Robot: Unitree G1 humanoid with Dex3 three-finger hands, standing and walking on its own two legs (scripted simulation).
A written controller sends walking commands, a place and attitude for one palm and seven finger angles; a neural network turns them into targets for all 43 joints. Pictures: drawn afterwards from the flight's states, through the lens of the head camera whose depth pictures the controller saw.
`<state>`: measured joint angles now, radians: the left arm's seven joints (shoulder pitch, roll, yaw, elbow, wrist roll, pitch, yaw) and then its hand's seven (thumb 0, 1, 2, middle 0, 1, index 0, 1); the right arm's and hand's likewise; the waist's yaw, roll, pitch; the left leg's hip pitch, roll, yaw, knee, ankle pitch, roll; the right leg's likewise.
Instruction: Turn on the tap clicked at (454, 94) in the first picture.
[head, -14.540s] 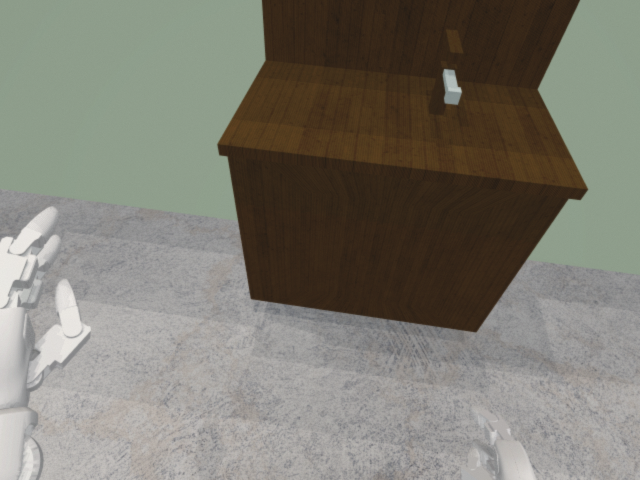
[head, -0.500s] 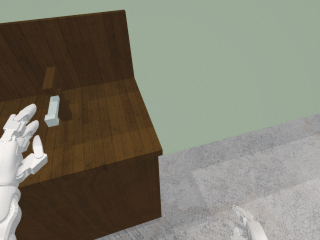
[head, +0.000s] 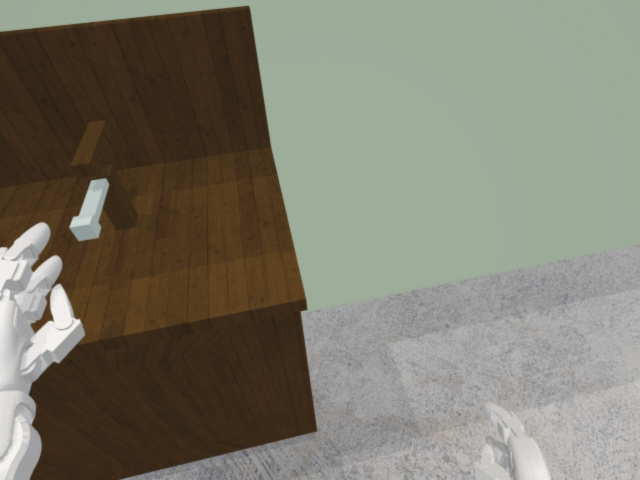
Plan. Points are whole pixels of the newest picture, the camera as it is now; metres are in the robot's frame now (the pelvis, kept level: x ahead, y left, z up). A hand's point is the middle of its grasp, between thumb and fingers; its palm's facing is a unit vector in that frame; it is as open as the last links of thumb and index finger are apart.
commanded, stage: turn the palm inward beside the body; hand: left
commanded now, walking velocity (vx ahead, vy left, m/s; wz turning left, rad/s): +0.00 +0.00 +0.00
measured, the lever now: (85, 227) +0.41 +0.40 +0.10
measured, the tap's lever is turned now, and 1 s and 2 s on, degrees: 0 0 0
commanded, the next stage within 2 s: reach beside the lever's end, fingers flat in 1.46 s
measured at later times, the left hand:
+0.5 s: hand (58, 355) +0.18 +0.27 +0.15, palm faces +0.46 -0.87 -0.17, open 7.4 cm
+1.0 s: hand (41, 384) +0.16 +0.28 +0.15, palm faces +0.49 -0.86 -0.10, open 7.4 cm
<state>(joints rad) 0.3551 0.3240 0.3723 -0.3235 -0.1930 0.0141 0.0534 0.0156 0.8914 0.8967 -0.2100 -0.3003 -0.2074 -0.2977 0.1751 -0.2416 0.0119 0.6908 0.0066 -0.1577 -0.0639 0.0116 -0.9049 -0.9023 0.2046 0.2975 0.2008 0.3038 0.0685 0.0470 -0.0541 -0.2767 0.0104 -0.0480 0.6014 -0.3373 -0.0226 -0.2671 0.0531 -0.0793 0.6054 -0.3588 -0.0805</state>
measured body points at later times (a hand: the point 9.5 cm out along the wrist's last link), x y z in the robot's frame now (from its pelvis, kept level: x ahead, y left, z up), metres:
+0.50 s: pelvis -0.01 +0.03 +0.00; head -0.03 +0.01 +0.45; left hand +0.15 +0.32 +0.16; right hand +0.19 -0.18 -0.08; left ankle -0.02 +0.15 -0.73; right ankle -0.02 -0.06 -0.73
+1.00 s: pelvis -0.03 +0.04 +0.01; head -0.06 +0.03 +0.45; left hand +0.12 +0.32 +0.15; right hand +0.18 -0.16 -0.06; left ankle -0.02 +0.15 -0.73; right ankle -0.02 -0.06 -0.73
